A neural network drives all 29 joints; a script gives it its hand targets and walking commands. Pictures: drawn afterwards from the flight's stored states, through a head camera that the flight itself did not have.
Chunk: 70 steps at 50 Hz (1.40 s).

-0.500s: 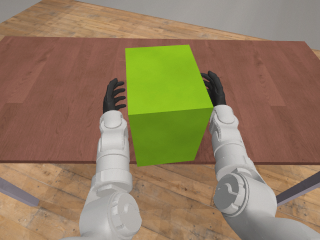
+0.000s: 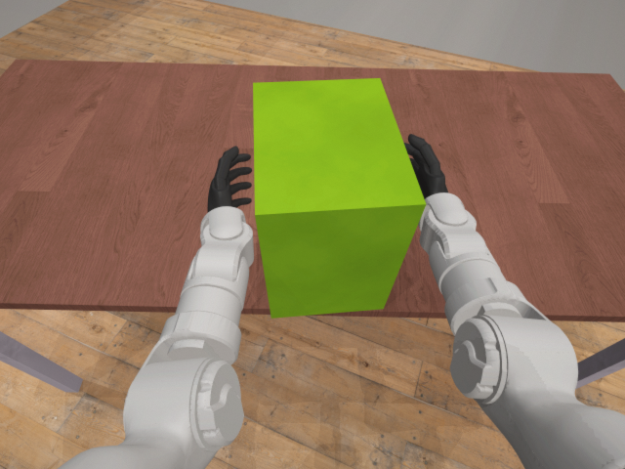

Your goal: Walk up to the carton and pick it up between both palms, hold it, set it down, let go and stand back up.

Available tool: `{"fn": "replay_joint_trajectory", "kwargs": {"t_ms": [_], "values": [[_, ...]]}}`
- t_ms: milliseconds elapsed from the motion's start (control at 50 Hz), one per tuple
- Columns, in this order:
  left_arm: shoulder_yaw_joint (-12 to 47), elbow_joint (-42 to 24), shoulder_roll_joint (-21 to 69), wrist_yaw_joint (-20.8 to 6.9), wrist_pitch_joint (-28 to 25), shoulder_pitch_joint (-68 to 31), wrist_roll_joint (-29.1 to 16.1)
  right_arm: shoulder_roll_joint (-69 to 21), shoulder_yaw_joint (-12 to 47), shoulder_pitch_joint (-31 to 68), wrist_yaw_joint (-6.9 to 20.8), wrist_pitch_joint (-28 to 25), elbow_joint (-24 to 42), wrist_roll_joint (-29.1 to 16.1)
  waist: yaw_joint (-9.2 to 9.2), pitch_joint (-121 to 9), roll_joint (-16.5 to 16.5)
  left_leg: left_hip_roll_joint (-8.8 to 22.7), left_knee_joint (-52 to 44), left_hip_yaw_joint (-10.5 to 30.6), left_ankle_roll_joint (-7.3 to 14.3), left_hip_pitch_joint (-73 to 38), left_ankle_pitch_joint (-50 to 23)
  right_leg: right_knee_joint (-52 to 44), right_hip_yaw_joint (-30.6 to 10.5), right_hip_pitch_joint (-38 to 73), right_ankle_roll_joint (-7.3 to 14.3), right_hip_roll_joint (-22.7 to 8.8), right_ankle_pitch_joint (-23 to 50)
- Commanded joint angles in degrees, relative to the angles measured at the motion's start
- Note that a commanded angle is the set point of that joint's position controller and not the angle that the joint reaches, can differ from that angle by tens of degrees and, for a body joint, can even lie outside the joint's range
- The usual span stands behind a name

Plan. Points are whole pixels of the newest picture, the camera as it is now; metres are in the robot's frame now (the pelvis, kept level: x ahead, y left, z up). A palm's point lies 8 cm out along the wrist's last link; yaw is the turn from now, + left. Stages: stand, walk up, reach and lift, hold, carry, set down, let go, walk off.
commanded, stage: set down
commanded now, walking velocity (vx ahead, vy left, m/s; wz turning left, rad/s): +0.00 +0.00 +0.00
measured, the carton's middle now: (323, 204) +0.46 +0.01 +0.05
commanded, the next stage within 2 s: none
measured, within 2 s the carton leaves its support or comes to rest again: neither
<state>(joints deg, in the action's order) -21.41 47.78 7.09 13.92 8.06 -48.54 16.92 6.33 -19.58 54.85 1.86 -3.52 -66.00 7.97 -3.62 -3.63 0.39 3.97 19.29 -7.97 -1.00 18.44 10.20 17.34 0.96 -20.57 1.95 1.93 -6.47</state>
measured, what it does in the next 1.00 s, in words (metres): stands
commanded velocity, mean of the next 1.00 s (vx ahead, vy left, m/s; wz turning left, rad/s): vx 0.00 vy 0.00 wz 0.00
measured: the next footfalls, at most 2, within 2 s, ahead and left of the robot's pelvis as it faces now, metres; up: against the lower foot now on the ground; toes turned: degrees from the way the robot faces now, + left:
none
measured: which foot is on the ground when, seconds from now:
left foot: down 0.00-1.00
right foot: down 0.00-1.00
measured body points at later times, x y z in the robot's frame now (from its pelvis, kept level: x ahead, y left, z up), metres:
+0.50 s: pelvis +0.00 -0.02 -0.01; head +0.07 -0.03 +0.43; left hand +0.44 +0.18 +0.09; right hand +0.51 -0.18 +0.11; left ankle -0.02 +0.13 -0.75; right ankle +0.01 -0.10 -0.75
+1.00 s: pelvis -0.01 -0.02 +0.00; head +0.03 -0.01 +0.44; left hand +0.45 +0.20 +0.20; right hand +0.51 -0.17 +0.22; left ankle -0.02 +0.13 -0.75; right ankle +0.01 -0.10 -0.75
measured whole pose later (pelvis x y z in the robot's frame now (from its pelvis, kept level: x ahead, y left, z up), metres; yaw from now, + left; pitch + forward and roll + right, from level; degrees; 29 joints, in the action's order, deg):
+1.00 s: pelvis -0.01 -0.02 +0.00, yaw +4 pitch +14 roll +0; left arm -5.1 52.1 -10.5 13.4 24.0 -66.5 -9.4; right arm 27.1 4.5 74.3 3.3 12.8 -74.3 -23.0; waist -4.6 -10.4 0.7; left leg 4.0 21.6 -2.2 -2.6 26.8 8.8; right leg 19.1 3.4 -27.0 3.3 2.7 -6.3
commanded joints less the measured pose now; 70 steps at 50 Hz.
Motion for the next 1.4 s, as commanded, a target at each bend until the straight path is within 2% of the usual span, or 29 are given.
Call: {"fn": "replay_joint_trajectory", "kwargs": {"t_ms": [0, 20, 80, 160, 220, 240, 260, 280, 300, 320, 340, 360, 380, 400, 420, 440, 460, 480, 520, 540, 580, 660, 840, 940, 1000, 1100, 1200, 1280, 1380], "values": [[9.68, -2.24, -4.00, 2.33, -4.14, -30.01, -8.08, 8.53, 9.78, 28.26, -1.94, -0.41, 4.14, -8.87, -1.65, -35.00, 0.76, -1.26, 4.04, 2.77, -0.38, -7.08, -15.55, 3.17, -0.30, 8.50, -0.69, 1.20, 18.32], [9.82, 1.53, -4.98, 2.39, -4.34, -29.27, -8.92, 9.55, 11.71, 28.40, -2.20, 0.09, 1.85, -10.78, -2.28, -33.35, 0.78, -1.29, 4.10, 3.03, -0.43, -5.23, -15.04, 3.77, -0.51, 9.33, -0.33, 1.11, 18.31], [11.03, 6.79, -7.85, 1.99, -5.90, -30.11, -12.01, 13.61, 14.03, 30.64, -3.28, -0.13, -0.44, -13.81, -2.33, -35.09, 3.46, -1.11, 4.45, 3.27, -0.76, -1.85, -13.53, 4.75, -0.81, 9.87, -0.41, 1.29, 17.30], [11.14, 9.36, -10.54, 1.26, -8.65, -31.18, -13.64, 17.17, 16.19, 32.06, -3.90, -2.23, -3.32, -17.25, -2.44, -38.49, 3.21, -1.38, 6.28, 3.20, -2.12, 1.12, -17.07, 7.45, -1.17, 12.44, -0.93, 1.34, 23.48], [11.11, 10.69, -12.93, 0.24, -10.84, -31.19, -14.84, 19.38, 17.31, 32.08, -4.45, -3.69, -4.78, -18.60, -1.42, -39.93, 4.42, -1.81, 6.63, 3.11, -2.14, 5.02, -17.31, 8.87, -1.96, 15.77, -1.80, 0.93, 29.02], [10.96, 10.58, -13.88, -0.04, -11.61, -31.37, -14.97, 19.70, 18.45, 32.28, -4.50, -4.19, -4.97, -19.80, -1.90, -40.16, 3.96, -1.96, 6.38, 3.05, -2.24, 6.45, -17.50, 9.56, -2.29, 17.75, -1.96, 0.73, 30.87], [11.41, 9.52, -14.43, -0.17, -12.20, -32.04, -15.57, 20.32, 19.31, 32.77, -4.34, -4.62, -4.52, -21.01, -2.13, -42.19, 3.21, -2.10, 6.40, 3.17, -2.61, 6.92, -18.25, 10.10, -2.23, 18.94, -1.93, 0.71, 32.10], [12.16, 10.83, -13.70, -0.62, -12.75, -31.39, -16.36, 19.63, 20.28, 32.46, -3.97, -4.87, -5.62, -21.88, -1.60, -41.19, 3.91, -2.09, 6.70, 3.40, -2.53, 7.93, -18.12, 10.14, -2.41, 18.52, -2.14, 0.61, 32.31], [11.92, 9.62, -15.14, -0.82, -13.01, -32.46, -16.91, 21.26, 20.38, 33.51, -3.54, -5.15, -5.46, -22.69, -1.80, -41.93, 4.12, -2.01, 6.54, 3.45, -2.68, 8.08, -18.97, 10.44, -2.26, 18.88, -2.13, 0.72, 33.91], [11.96, 11.87, -15.02, -1.25, -13.32, -31.35, -17.26, 20.81, 22.16, 33.26, -3.09, -5.28, -6.40, -23.65, -2.32, -40.12, 5.53, -2.04, 6.56, 3.54, -2.36, 9.37, -18.45, 10.63, -2.57, 19.47, -2.44, 0.48, 34.19], [11.67, 8.97, -16.22, -1.47, -13.72, -32.08, -17.78, 21.83, 22.41, 33.32, -2.80, -5.61, -4.68, -24.96, -2.31, -42.46, 5.19, -2.35, 6.29, 3.49, -2.34, 9.92, -18.47, 10.95, -3.00, 20.95, -2.84, 0.19, 36.16], [12.13, 9.79, -16.77, -1.75, -13.99, -32.92, -18.59, 22.32, 23.23, 34.16, -2.50, -5.66, -5.13, -25.47, -2.01, -42.75, 5.92, -2.51, 6.15, 3.41, -2.29, 11.94, -17.43, 11.37, -3.13, 21.92, -3.19, 0.03, 36.57], [12.83, 8.96, -17.03, -1.88, -14.34, -33.53, -19.53, 22.37, 23.47, 34.48, -2.08, -5.67, -4.11, -26.31, -2.10, -44.12, 5.55, -2.43, 5.98, 3.69, -2.20, 12.03, -16.84, 11.40, -3.00, 21.32, -3.14, 0.03, 35.17], [12.51, 12.46, -17.31, -2.25, -14.42, -32.42, -19.74, 21.41, 25.20, 33.92, -1.57, -5.12, -6.55, -27.17, -2.71, -40.89, 6.76, -2.49, 5.57, 3.64, -1.46, 13.41, -14.71, 10.95, -3.48, 20.94, -3.25, -0.41, 32.52], [13.03, 6.01, -19.07, -2.07, -14.46, -35.59, -21.27, 23.29, 24.43, 35.70, -1.24, -5.26, -1.88, -28.41, -2.81, -46.43, 5.57, -2.48, 5.47, 3.69, -1.79, 12.00, -16.30, 11.03, -3.33, 21.17, -3.18, -0.17, 33.52], [13.63, 9.86, -18.43, -2.24, -14.16, -33.87, -21.02, 22.17, 26.31, 34.76, -0.80, -4.70, -4.35, -29.13, -3.07, -43.89, 5.48, -2.43, 6.14, 3.91, -1.68, 12.29, -16.71, 10.98, -3.63, 20.65, -3.17, -0.31, 33.06], [13.56, 6.20, -18.70, -2.37, -13.89, -34.34, -21.52, 23.31, 25.59, 34.84, -0.53, -4.71, -2.75, -29.82, -2.50, -46.89, 5.26, -2.42, 6.41, 4.10, -2.10, 10.28, -18.84, 10.93, -3.22, 20.32, -3.33, 0.10, 35.17], [13.88, 8.71, -19.05, -2.64, -13.30, -34.24, -21.70, 23.31, 27.06, 35.48, -0.14, -4.16, -4.42, -30.56, -2.99, -44.48, 5.53, -2.51, 6.40, 4.27, -1.75, 10.78, -18.27, 10.77, -3.32, 19.68, -3.30, -0.17, 34.65], [14.67, 5.90, -19.52, -2.76, -12.19, -35.48, -22.81, 24.77, 26.85, 36.14, 0.40, -3.55, -2.48, -31.30, -2.55, -46.36, 5.38, -2.42, 6.30, 4.54, -1.83, 9.52, -18.37, 10.40, -3.24, 18.82, -3.35, -0.15, 35.23], [15.45, -6.90, -22.69, -1.58, -11.02, -42.20, -26.19, 26.73, 24.86, 44.07, 0.32, -3.74, 8.87, -33.25, -3.70, -57.06, 6.01, -3.82, 6.68, 3.94, -1.44, 9.19, -21.06, 10.38, -2.28, 20.93, -4.44, 0.15, 37.18], [15.95, -1.86, -23.47, -1.22, -5.83, -39.44, -27.21, 26.92, 26.71, 44.09, 0.21, 0.29, 3.40, -32.64, -1.64, -49.61, 7.72, -3.01, 6.55, 5.15, -0.95, 5.74, -19.97, 9.85, -1.97, 18.14, -4.74, 0.99, 36.15], [15.34, 3.24, -22.20, -2.74, 1.37, -36.99, -26.20, 26.39, 26.71, 40.85, -0.22, 6.25, -2.74, -32.28, -2.24, -37.80, 8.35, -3.19, 2.70, 5.02, -0.33, 6.70, -12.44, 6.45, -2.45, 15.84, -4.33, 0.72, 25.13], [15.50, -1.98, -23.94, -1.24, 10.81, -43.14, -25.45, 28.94, 23.64, 43.56, 0.96, 12.77, -1.72, -31.43, -1.18, -33.36, 3.19, -3.41, 0.91, 5.23, -1.50, 2.79, -7.78, 3.49, -1.51, 13.18, -3.12, 0.79, 13.81], [15.75, -7.79, -24.65, -0.05, 14.91, -46.27, -26.24, 31.19, 22.14, 45.49, 1.54, 14.64, 1.75, -30.86, -0.47, -38.99, 0.78, -3.44, 2.80, 5.90, -2.60, -1.97, -11.94, 4.13, -0.53, 13.05, -3.13, 1.29, 19.47], [14.97, -10.61, -24.89, -0.06, 17.63, -45.12, -25.77, 32.66, 22.62, 45.51, 1.82, 15.46, 2.79, -31.51, -0.25, -40.33, 0.95, -3.43, 3.78, 6.28, -2.91, -4.81, -16.50, 4.56, -0.27, 14.40, -3.66, 1.73, 24.60], [13.20, -13.49, -23.78, -1.72, 21.36, -37.00, -23.46, 33.07, 25.29, 41.55, 2.27, 16.32, 2.77, -33.62, -0.07, -34.85, 3.16, -3.59, 2.45, 6.42, -1.89, -5.87, -19.40, 4.61, -0.92, 19.28, -4.74, 1.94, 29.88], [11.92, -18.78, -21.28, -3.55, 23.05, -25.98, -20.84, 31.32, 27.28, 33.16, 2.75, 16.18, 5.59, -34.84, 0.23, -28.10, 4.12, -4.03, 0.04, 6.17, -1.02, -6.18, -18.65, 4.02, -1.64, 23.49, -4.80, 2.12, 30.70], [11.67, -28.01, -19.57, -4.06, 22.77, -19.96, -19.92, 30.60, 25.74, 27.63, 3.14, 14.88, 12.96, -34.18, 0.74, -26.58, 3.21, -4.42, -0.44, 6.24, -1.19, -7.55, -18.90, 3.87, -1.54, 24.23, -4.47, 2.26, 29.83], [13.00, -40.92, -19.04, -2.79, 22.58, -19.98, -21.42, 32.27, 21.41, 26.04, 3.50, 13.47, 23.71, -32.17, 1.69, -31.35, 1.82, -4.33, 1.57, 6.76, -1.47, -12.98, -19.07, 3.86, -0.52, 19.06, -4.12, 2.57, 26.81]]}}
